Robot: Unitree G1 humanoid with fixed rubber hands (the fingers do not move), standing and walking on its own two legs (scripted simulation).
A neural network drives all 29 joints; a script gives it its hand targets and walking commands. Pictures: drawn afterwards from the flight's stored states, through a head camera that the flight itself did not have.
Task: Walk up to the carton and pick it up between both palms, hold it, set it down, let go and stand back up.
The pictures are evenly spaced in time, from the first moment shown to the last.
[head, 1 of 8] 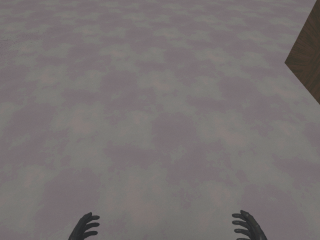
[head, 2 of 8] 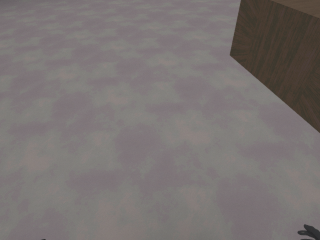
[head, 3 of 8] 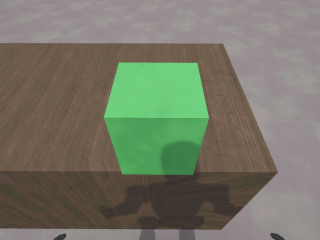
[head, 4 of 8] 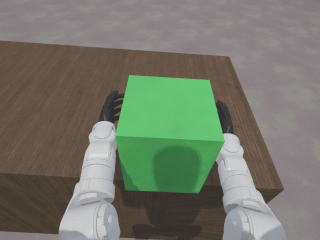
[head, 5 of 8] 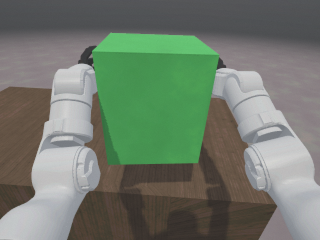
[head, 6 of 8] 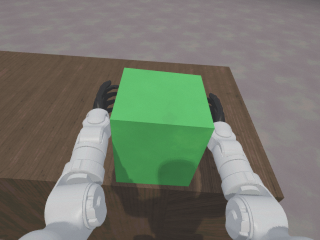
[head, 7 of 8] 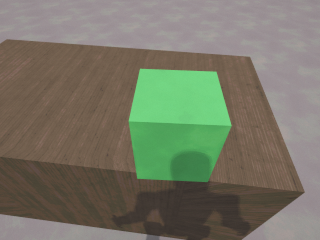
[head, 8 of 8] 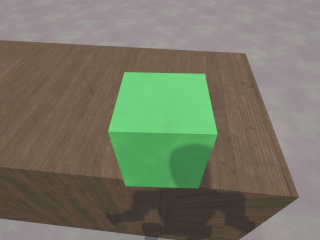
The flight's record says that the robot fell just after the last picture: no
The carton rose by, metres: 0.24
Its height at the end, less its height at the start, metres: +0.00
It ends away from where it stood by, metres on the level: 0.03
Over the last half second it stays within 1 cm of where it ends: yes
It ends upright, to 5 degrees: yes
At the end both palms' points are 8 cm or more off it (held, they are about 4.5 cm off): yes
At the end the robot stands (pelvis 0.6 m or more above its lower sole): yes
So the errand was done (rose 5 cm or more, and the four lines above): yes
